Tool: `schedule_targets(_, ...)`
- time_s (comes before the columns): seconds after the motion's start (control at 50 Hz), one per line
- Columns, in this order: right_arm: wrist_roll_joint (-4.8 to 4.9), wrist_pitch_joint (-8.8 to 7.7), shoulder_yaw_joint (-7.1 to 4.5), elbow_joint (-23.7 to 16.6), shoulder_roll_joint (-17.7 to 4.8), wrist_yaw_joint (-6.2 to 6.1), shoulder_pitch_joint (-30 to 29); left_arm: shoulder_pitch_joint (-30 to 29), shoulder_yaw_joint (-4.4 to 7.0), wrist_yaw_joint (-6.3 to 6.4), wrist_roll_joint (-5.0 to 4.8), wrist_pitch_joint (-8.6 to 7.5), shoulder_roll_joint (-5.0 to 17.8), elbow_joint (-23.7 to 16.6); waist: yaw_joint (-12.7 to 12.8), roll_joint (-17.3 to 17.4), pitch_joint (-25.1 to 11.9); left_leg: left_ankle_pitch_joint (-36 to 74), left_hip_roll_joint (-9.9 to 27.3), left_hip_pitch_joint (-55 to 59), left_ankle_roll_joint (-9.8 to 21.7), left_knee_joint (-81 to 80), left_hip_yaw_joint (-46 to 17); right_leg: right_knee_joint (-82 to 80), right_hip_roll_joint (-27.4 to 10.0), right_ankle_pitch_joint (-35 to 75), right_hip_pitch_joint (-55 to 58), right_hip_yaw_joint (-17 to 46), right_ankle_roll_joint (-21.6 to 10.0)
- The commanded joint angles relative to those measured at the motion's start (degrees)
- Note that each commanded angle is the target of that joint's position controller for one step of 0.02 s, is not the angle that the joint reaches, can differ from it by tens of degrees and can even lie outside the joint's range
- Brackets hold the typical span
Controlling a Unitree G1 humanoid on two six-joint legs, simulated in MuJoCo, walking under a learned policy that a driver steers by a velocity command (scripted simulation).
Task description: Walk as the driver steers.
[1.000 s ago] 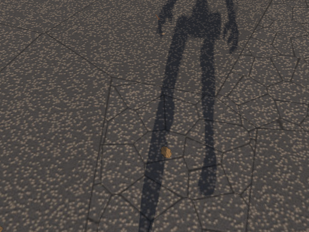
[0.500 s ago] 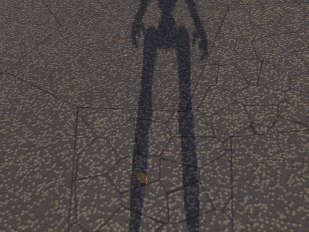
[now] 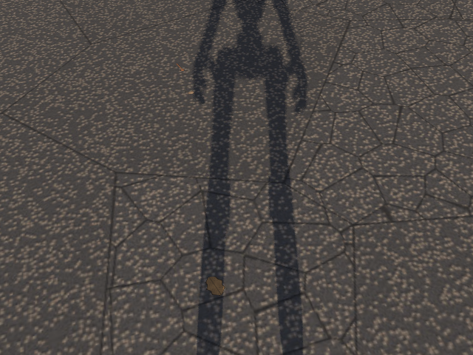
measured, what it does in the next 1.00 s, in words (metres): lifts its left foot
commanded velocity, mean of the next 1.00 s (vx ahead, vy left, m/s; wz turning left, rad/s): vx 0.10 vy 0.00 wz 0.00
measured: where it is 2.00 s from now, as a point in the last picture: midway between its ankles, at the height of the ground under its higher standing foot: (249, 322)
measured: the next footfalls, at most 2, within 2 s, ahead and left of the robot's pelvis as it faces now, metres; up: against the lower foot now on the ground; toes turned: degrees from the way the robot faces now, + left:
left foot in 1.36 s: +0.46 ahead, +0.11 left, +0.00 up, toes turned +2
right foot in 1.92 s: +0.78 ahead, -0.13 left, +0.00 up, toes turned -2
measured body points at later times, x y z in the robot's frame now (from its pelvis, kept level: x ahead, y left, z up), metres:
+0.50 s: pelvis +0.00 +0.01 +0.00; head +0.01 +0.00 +0.45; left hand +0.05 +0.24 -0.15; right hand +0.01 -0.23 -0.15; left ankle -0.03 +0.12 -0.73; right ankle +0.01 -0.11 -0.73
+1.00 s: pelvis +0.08 -0.03 +0.00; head +0.09 -0.05 +0.45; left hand +0.06 +0.21 -0.14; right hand +0.11 -0.28 -0.15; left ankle +0.02 +0.11 -0.64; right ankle +0.04 -0.11 -0.73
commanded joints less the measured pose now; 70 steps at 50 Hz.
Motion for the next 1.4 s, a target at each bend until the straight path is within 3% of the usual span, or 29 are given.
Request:
schedule_targets(0.02, 0.06, -0.35, -1.12, -0.97, -5.27, -0.21, 2.04, 0.49, 0.84, 0.32, -0.11, -0.34, 4.61, -0.89, 0.11, -0.36, -1.12, 12.44, 2.39, -2.59, 0.73, -5.54, -2.42, -3.60, -2.91, 15.23, 4.33, 2.91, -1.32)
schedule_targets(0.34, 0.07, -0.14, -1.11, 2.53, -4.59, -0.64, 3.52, -0.84, 0.44, 0.60, -0.21, -0.16, 4.78, 5.08, 0.16, 0.10, 0.99, 10.95, 1.55, -1.39, 0.39, -6.92, -1.49, -5.30, -2.56, 12.91, 4.43, 2.19, -0.55)
schedule_targets(0.62, 0.05, -0.08, -0.63, 3.97, -3.73, -0.61, 5.79, 0.10, -0.19, 0.56, -0.22, 0.10, 4.34, 7.98, 0.36, 0.02, 1.94, 8.73, 1.31, -2.21, 0.56, -7.22, -1.30, -5.87, -2.45, 10.34, 3.61, 1.81, -0.28)
schedule_targets(0.66, 0.62, 0.18, -1.05, 4.60, -4.38, -0.86, 7.48, 1.15, -0.04, 0.72, -0.60, 0.32, 4.38, 8.59, 0.24, 0.74, 1.56, -6.48, 0.30, -2.98, 1.93, -7.23, -0.89, -3.87, -0.08, -5.04, 2.53, -0.49, -0.81)
schedule_targets(0.7, 1.39, -0.01, -1.75, 3.37, -6.44, -1.30, 7.93, 0.93, 0.25, 0.95, -1.24, -0.18, 4.79, 7.81, -0.40, 3.15, 5.36, -25.92, 2.85, -6.33, 5.47, -9.33, -5.80, 0.32, 1.44, -21.22, -4.36, -1.97, -1.94)
schedule_targets(0.72, 1.75, -0.74, -2.01, 3.44, -7.35, -1.36, 10.32, -0.38, 0.08, 0.88, -1.50, -1.17, 4.14, 6.75, -1.46, 5.29, 7.57, -31.38, 6.40, -6.10, 7.86, -12.18, -11.35, 3.86, 1.29, -21.40, -8.79, -2.35, -2.10)
schedule_targets(0.76, 2.16, -2.33, -2.96, 3.78, -10.23, -1.10, 12.70, -4.54, -0.65, 0.06, -2.11, -3.56, 1.59, 4.46, -2.59, 10.89, 11.07, -34.22, 17.14, -4.85, 14.15, -19.98, -27.40, 14.29, -0.29, -11.04, -15.55, -3.19, -2.33)
schedule_targets(0.8, 1.34, -3.43, -2.81, 2.02, -9.73, -0.76, 9.67, -5.36, -0.49, -0.66, -2.44, -4.84, 2.45, 3.54, -1.47, 9.34, 11.21, -27.35, 18.71, -4.66, 14.78, -20.06, -28.43, 15.47, -2.63, -13.84, -17.48, -1.23, -4.00)
schedule_targets(0.82, 1.74, -3.64, -2.77, 1.26, -9.75, -0.44, 7.64, -3.00, -0.56, -0.92, -2.49, -5.23, 2.19, 4.01, 0.10, 9.32, 10.26, -24.52, 17.37, -5.95, 13.24, -18.19, -24.98, 9.64, -2.81, -13.97, -13.30, -1.81, -4.74)
schedule_targets(0.86, 2.40, -3.26, -2.60, 0.14, -8.94, 0.06, 4.03, 7.39, 0.50, -1.12, -2.06, -5.41, 3.13, 8.66, 4.44, 6.74, 5.88, -17.02, 9.82, -15.40, 8.45, -11.68, -13.63, 0.21, 1.59, -3.14, 7.87, -6.06, -3.77)
schedule_targets(0.88, 2.10, -3.58, -2.46, -0.95, -8.73, 0.20, 1.93, 14.44, 1.25, -1.17, -1.65, -5.22, 4.39, 10.94, 7.14, 2.83, 3.76, -9.46, 6.33, -20.37, 6.20, -2.85, -8.19, -0.94, 0.01, -2.10, 15.69, -2.46, -3.76)
schedule_targets(0.9, 2.18, -4.30, -1.51, -2.94, -4.99, 0.41, 0.17, 22.75, 2.77, -1.05, -1.55, -5.48, 9.99, 12.09, 9.57, -12.79, 0.94, -2.07, -0.67, -29.29, 1.98, 20.37, 1.85, -11.98, -12.21, -10.01, 22.80, 19.18, -9.37)
schedule_targets(0.92, 2.57, -5.42, -1.32, -5.20, -3.77, 0.35, -1.92, 27.02, 2.61, -1.94, -0.48, -6.15, 12.33, 12.23, 9.95, -18.83, -0.83, -13.44, -4.05, -38.16, 1.65, 36.41, -1.77, -21.97, -22.99, -14.35, 24.90, 43.59, -17.27)
schedule_targets(0.94, 3.48, -6.22, -1.57, -5.32, -4.92, 0.61, -2.34, 21.21, 1.23, -1.92, 0.03, -6.89, 9.36, 10.94, 6.38, -9.81, 3.11, -10.57, 0.07, -44.16, 3.19, 44.21, -6.23, -20.70, -24.24, -15.46, 22.85, 42.42, -17.67)
schedule_targets(0.96, 3.32, -6.54, -1.42, -4.72, -4.98, 0.98, -0.85, 16.74, 0.27, -2.08, -0.35, -7.23, 6.90, 9.25, 4.13, -5.67, 4.34, -4.43, 2.37, -45.75, 4.60, 46.16, -6.21, -19.26, -21.74, -12.33, 21.14, 34.45, -15.37)
schedule_targets(0.98, 2.50, -6.62, -1.68, -4.10, -5.32, 1.00, 0.02, 13.19, -0.43, -2.49, -0.57, -7.22, 6.16, 8.01, 2.34, -2.39, 4.22, 1.73, 4.50, -44.00, 5.21, 43.88, -5.65, -19.41, -19.12, -7.31, 17.94, 27.09, -12.78)
schedule_targets(1.02, 1.52, -5.87, -2.71, -3.99, -6.96, 1.18, -0.22, 11.14, -1.54, -2.60, -0.15, -6.34, 4.39, 7.31, 0.87, -3.69, 3.25, 8.32, 6.67, -37.89, 4.53, 37.42, -4.02, -19.90, -14.28, 6.51, 13.39, 15.80, -9.14)
schedule_targets(1.06, 1.27, -4.96, -2.36, -4.71, -5.33, 1.78, -2.16, 14.68, -1.87, -1.91, 0.06, -5.81, 4.82, 8.12, 1.35, -4.72, 2.67, 11.48, 6.25, -36.00, 3.07, 34.18, -1.65, -20.61, -12.58, 16.08, 12.17, 10.44, -9.12)
schedule_targets(1.1, 0.94, -4.56, -1.74, -7.34, -4.49, 1.91, -8.06, 16.22, -2.01, -0.98, 0.11, -5.61, 6.28, 8.06, 2.10, -3.69, 4.07, 15.22, 5.86, -36.59, 1.89, 26.94, -0.67, -21.83, -12.20, 21.24, 11.12, 7.87, -9.36)
schedule_targets(1.16, 1.30, -4.81, -0.57, -10.85, -3.31, 2.66, -17.11, 16.68, -1.99, 0.04, 0.18, -5.11, 8.02, 7.40, 3.88, -4.29, 5.72, 21.58, 3.60, -31.86, 1.32, 12.35, 1.40, -23.84, -10.87, 20.93, 8.61, 4.51, -8.46)
schedule_targets(1.26, 1.88, -5.30, -0.03, -14.05, -5.03, 4.47, -23.94, 19.06, -1.18, -0.02, -1.12, -4.95, 9.29, 8.26, 4.25, -4.59, 7.42, 21.18, 2.27, -28.99, 3.46, 2.66, 1.36, -22.63, -14.08, 22.56, 15.39, 3.07, -8.83)
schedule_targets(1.3, 1.75, -5.62, -0.51, -14.27, -6.78, 4.87, -21.88, 17.75, -0.57, -0.20, -0.77, -4.64, 10.60, 7.93, 1.84, -5.65, 4.69, 16.84, 0.38, -23.55, 5.58, 0.81, 2.54, -17.22, -14.97, 36.61, 18.95, 1.99, -7.85)
schedule_targets(1.32, 1.61, -5.67, -1.30, -13.58, -8.59, 4.84, -18.22, 17.07, -0.24, -0.29, -0.69, -4.45, 11.50, 7.69, -0.50, -6.94, 1.16, 14.74, -1.68, -16.99, 6.68, 1.16, 4.01, -12.17, -14.98, 48.10, 19.86, 1.61, -7.22)
schedule_targets(1.34, 1.76, -5.67, -2.58, -11.01, -10.96, 4.59, -9.00, 15.68, -0.19, -0.38, -0.53, -4.09, 11.69, 7.31, -5.46, -7.70, -4.24, 14.57, -3.70, -4.98, 8.49, 0.94, 5.09, -1.92, -13.40, 56.55, 18.07, 0.07, -6.16)
schedule_targets(1.36, 1.80, -5.47, -3.83, -8.00, -13.88, 4.07, 2.61, 13.80, -0.52, -0.67, -0.16, -4.16, 11.31, 6.23, -10.78, -6.98, -10.81, 15.99, 0.71, 13.44, 11.20, 2.04, -0.42, 12.81, -11.22, 50.02, 6.92, -0.77, -4.35)
schedule_targets(1.38, 0.10, -5.17, -5.09, -5.99, -19.92, 3.69, 11.17, 20.24, -2.40, -1.58, 0.10, -5.18, 4.12, 5.21, -7.97, 7.87, -22.73, 5.36, 17.66, 37.02, 20.18, -1.18, -28.09, 37.78, -1.38, 16.28, -15.53, -2.00, -0.89)
schedule_targets(1.4, 0.18, -4.96, -3.82, -4.94, -16.63, 3.96, 12.82, 20.87, -2.68, -2.45, -1.20, -7.26, 3.92, 6.45, -7.95, 13.25, -29.16, -1.49, 22.89, 39.76, 23.07, -13.32, -48.08, 48.15, 3.30, -15.10, -22.74, 8.00, -1.49)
